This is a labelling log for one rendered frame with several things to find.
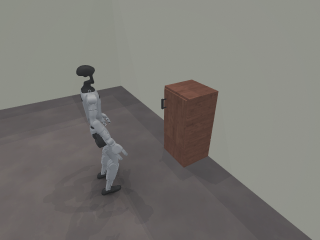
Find right robot hand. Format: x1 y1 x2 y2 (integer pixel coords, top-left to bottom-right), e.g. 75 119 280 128
111 143 128 161

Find robot right upper arm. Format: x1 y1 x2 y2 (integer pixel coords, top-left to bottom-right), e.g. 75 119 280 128
86 93 100 127

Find handle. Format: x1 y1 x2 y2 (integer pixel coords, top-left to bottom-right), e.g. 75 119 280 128
161 98 166 109

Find right robot forearm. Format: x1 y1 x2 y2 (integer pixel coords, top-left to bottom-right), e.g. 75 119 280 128
92 120 116 147

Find robot head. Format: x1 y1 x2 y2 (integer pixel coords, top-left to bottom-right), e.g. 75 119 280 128
76 65 95 94

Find robot right foot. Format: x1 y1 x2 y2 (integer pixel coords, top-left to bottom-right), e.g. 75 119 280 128
101 185 121 196

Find cupboard door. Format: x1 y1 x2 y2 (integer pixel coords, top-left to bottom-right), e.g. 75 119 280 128
164 88 188 148

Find left robot hand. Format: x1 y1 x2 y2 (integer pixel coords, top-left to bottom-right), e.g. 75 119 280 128
101 113 111 126

